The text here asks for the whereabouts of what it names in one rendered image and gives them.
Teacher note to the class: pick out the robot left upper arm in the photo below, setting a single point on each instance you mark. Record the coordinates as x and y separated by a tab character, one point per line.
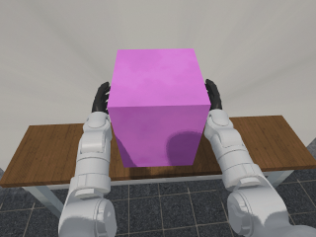
88	218

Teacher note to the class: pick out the table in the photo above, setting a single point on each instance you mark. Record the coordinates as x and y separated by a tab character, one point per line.
47	156

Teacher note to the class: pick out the left robot forearm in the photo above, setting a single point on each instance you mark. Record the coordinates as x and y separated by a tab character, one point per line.
91	179

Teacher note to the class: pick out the right robot forearm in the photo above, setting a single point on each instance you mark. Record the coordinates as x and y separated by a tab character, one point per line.
238	169

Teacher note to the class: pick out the right robot hand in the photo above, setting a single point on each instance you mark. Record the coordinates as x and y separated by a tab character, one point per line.
213	95

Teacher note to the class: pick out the robot right upper arm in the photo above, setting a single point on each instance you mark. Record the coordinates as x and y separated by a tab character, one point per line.
260	212

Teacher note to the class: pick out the left robot hand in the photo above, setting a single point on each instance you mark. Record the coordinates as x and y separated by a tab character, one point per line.
100	104

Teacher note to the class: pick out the carton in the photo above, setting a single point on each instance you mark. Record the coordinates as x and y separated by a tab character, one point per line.
158	106

